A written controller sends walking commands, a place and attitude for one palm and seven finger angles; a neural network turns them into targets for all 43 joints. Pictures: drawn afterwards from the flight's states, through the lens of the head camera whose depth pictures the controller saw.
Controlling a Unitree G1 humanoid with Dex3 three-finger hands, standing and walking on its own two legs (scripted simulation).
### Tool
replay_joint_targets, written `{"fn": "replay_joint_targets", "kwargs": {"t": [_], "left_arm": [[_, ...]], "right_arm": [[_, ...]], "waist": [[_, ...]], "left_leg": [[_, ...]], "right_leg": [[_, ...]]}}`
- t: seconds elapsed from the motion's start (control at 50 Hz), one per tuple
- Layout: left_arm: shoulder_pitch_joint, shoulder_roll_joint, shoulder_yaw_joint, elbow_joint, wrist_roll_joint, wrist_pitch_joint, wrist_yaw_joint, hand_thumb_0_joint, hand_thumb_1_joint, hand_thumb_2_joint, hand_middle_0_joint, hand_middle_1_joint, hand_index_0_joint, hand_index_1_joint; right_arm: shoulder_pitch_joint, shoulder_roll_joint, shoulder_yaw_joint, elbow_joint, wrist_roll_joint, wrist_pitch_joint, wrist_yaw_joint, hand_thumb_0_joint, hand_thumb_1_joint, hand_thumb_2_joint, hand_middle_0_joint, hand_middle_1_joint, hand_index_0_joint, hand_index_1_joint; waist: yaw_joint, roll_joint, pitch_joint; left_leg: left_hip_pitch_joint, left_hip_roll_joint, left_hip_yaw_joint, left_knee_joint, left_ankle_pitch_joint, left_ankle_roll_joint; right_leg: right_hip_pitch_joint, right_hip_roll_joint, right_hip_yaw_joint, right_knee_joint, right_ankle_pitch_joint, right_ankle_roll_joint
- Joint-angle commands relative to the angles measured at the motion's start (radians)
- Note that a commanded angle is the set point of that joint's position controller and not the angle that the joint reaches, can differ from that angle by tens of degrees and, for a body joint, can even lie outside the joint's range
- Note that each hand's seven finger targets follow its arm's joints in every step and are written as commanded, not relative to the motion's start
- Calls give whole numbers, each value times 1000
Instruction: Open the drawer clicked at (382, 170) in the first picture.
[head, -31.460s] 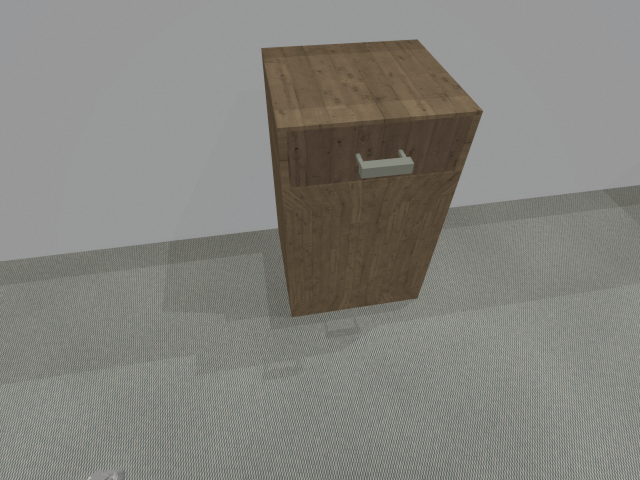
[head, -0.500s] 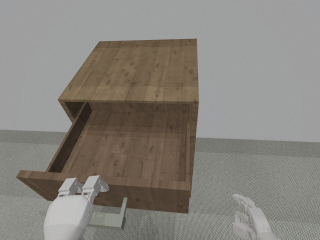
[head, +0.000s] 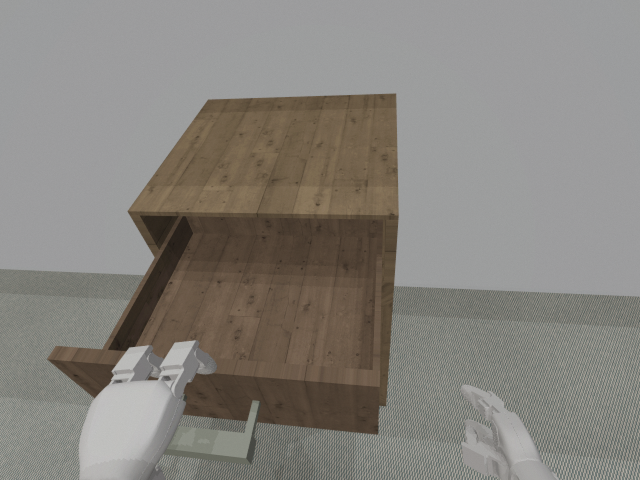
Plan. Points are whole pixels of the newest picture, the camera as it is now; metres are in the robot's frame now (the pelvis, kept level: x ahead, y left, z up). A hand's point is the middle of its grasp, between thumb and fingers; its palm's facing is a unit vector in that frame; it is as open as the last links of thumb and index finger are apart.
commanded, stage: lift the hand off the handle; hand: left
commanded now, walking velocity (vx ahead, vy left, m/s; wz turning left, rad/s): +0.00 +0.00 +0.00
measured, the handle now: (211, 424) +0.20 +0.19 -0.05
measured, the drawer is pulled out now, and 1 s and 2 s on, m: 0.29 0.29 0.29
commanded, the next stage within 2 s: draw the hand back to the body in 0.46 s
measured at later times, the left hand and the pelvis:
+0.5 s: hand (149, 411) +0.16 +0.20 +0.10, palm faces +0.06 -0.21 -0.98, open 13.8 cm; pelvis +0.00 +0.01 +0.01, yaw +0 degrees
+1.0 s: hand (115, 406) +0.16 +0.23 +0.11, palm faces +0.08 -0.16 -0.98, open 13.8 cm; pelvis +0.00 +0.02 +0.01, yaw +0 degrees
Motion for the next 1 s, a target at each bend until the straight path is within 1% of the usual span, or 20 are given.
{"fn": "replay_joint_targets", "kwargs": {"t": [0.0, 0.12, 0.22, 0.26, 0.34, 0.36, 0.42, 0.44, 0.46, 0.52, 0.54, 0.56, 0.64, 0.72, 0.74, 0.8, 0.84, 0.92, 0.94, 0.98], "left_arm": [[-51, 124, 113, -232, -4, -10, 31, 0, -500, 300, -300, -1200, -300, -1200], [-73, 150, 147, -244, -29, -3, -1, 0, -500, 300, -300, -1200, -300, -1200], [-90, 124, 110, -282, -42, 7, -34, 0, -500, 300, -300, -1200, -300, -1200], [-88, 131, 113, -272, -40, 8, -43, 0, -500, 300, -300, -1200, -300, -1200], [-41, 151, 138, -310, -27, 15, -46, 0, -500, 300, -300, -1200, -300, -1200], [-29, 111, 99, -299, -46, 17, -51, 0, -500, 300, -300, -1200, -300, -1200], [-7, 128, 126, -304, -51, 21, -54, 0, -500, 300, -300, -1200, -300, -1200], [-3, 125, 111, -307, -34, 24, -58, 0, -500, 300, -300, -1200, -300, -1200], [-19, 116, 103, -295, -46, 22, -58, 0, -500, 300, -300, -1200, -300, -1200], [-88, 130, 107, -338, -33, 22, -51, 0, -500, 300, -300, -1200, -300, -1200], [-100, 117, 87, -338, -10, 23, -53, 0, -500, 300, -300, -1200, -300, -1200], [-105, 113, 85, -334, -21, 18, -50, 0, -500, 300, -300, -1200, -300, -1200], [-112, 151, 126, -344, 0, 26, -42, 0, -500, 300, -300, -1200, -300, -1200], [-39, 153, 147, -328, -45, 44, -51, 0, -500, 300, -300, -1200, -300, -1200], [-34, 147, 132, -324, -33, 50, -62, 0, -500, 300, -300, -1200, -300, -1200], [-42, 164, 147, -331, -54, 53, -74, 0, -500, 300, -300, -1200, -300, -1200], [-69, 181, 159, -353, -44, 60, -82, 0, -500, 300, -300, -1200, -300, -1200], [-60, 212, 212, -369, -78, 45, -85, 0, -500, 300, -300, -1200, -300, -1200], [-51, 208, 204, -354, -67, 42, -92, 0, -500, 300, -300, -1200, -300, -1200], [-61, 215, 216, -331, -81, 28, -100, 0, -500, 300, -300, -1200, -300, -1200]], "right_arm": [[-159, -68, -29, -188, 8, -58, -11, 0, -900, -900, 200, 300, 200, 300], [-181, -72, -22, -178, 20, -61, -22, 0, -900, -900, 200, 300, 200, 300], [-190, -70, -20, -182, 26, -61, -20, 0, -900, -900, 200, 300, 200, 300], [-179, -69, -21, -177, 25, -58, -23, 0, -900, -900, 200, 300, 200, 300], [-165, -72, -16, -186, 20, -57, -13, 0, -900, -900, 200, 300, 200, 300], [-177, -68, -18, -188, 31, -56, -13, 0, -900, -900, 200, 300, 200, 300], [-192, -77, -18, -192, 35, -56, -8, 0, -900, -900, 200, 300, 200, 300], [-157, -73, -15, -194, 25, -53, -2, 0, -900, -900, 200, 300, 200, 300], [-175, -72, -16, -190, 35, -50, -6, 0, -900, -900, 200, 300, 200, 300], [-183, -79, -19, -194, 28, -51, -9, 0, -900, -900, 200, 300, 200, 300], [-151, -74, -17, -192, 16, -49, -5, 0, -900, -900, 200, 300, 200, 300], [-169, -70, -20, -191, 27, -49, -10, 0, -900, -900, 200, 300, 200, 300], [-157, -71, -13, -190, 20, -47, -11, 0, -900, -900, 200, 300, 200, 300], [-198, -77, -10, -194, 45, -49, -8, 0, -900, -900, 200, 300, 200, 300], [-173, -73, -6, -189, 38, -44, -5, 0, -900, -900, 200, 300, 200, 300], [-184, -79, -5, -195, 45, -39, -12, 0, -900, -900, 200, 300, 200, 300], [-178, -82, -1, -193, 39, -36, -14, 0, -900, -900, 200, 300, 200, 300], [-197, -93, -8, -196, 47, -43, -34, 0, -900, -900, 200, 300, 200, 300], [-168, -88, -3, -192, 38, -40, -32, 0, -900, -900, 200, 300, 200, 300], [-176, -92, -9, -181, 38, -35, -40, 0, -900, -900, 200, 300, 200, 300]], "waist": [[-6, -108, -37], [-2, -112, -28], [0, -75, -29], [0, -115, -11], [23, -74, -79], [7, -97, -25], [13, -94, -27], [19, -87, -64], [6, -117, -9], [3, -76, -10], [11, -65, -55], [5, -67, -27], [25, -44, -90], [18, -87, -48], [25, -74, -78], [13, -100, -17], [21, -63, -50], [15, -68, -11], [22, -70, -45], [19, -71, -6]], "left_leg": [[205, -3, -37, -62, 215, 29], [230, -8, -41, -93, 228, 30], [252, 0, -44, -118, 252, 31], [244, 2, -35, -122, 249, 32], [272, 6, -32, -124, 322, 27], [255, 9, -35, -130, 312, 26], [258, 12, -43, -136, 319, 24], [265, 13, -33, -132, 342, 27], [245, 16, -39, -139, 314, 23], [265, 18, -47, -136, 267, 25], [281, 18, -42, -131, 293, 29], [272, 21, -46, -136, 281, 26], [286, 20, -51, -136, 313, 25], [264, 27, -65, -148, 357, 18], [269, 25, -52, -152, 376, 22], [255, 28, -51, -166, 332, 19], [271, 26, -50, -174, 322, 24], [284, 26, -56, -184, 290, 22], [290, 22, -48, -182, 303, 27], [285, 19, -47, -195, 288, 25]], "right_leg": [[-106, -50, 80, -218, 229, -12], [-57, -55, 87, -252, 269, -8], [-36, -56, 61, -256, 276, -8], [-34, -58, 56, -263, 274, -3], [-1, -51, 45, -244, 328, -7], [-4, -55, 41, -246, 336, -3], [0, -49, 48, -244, 346, -5], [-5, -46, 20, -233, 328, -1], [-14, -50, 28, -241, 318, 0], [-47, -46, 48, -255, 236, -9], [-58, -40, 28, -243, 216, -10], [-52, -45, 34, -244, 224, -12], [-31, -37, 22, -226, 235, -17], [14, -42, 23, -220, 333, -9], [18, -40, -3, -215, 330, -3], [14, -48, 9, -243, 308, 4], [18, -45, -1, -248, 277, 3], [26, -47, 32, -284, 279, 2], [31, -49, 3, -280, 272, 7], [27, -48, 4, -297, 267, 9]]}}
